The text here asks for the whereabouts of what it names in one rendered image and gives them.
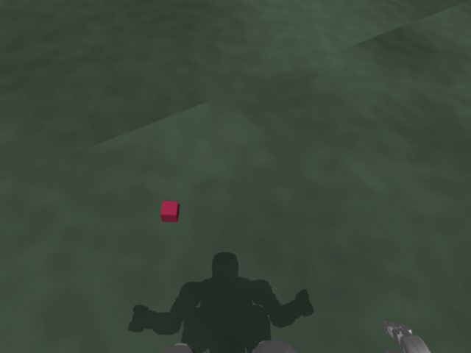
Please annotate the cube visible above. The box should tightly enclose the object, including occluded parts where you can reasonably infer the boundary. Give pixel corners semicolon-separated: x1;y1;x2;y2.
160;201;179;222

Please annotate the right robot hand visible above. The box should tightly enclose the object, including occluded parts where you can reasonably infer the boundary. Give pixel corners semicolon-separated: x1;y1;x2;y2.
380;321;431;353

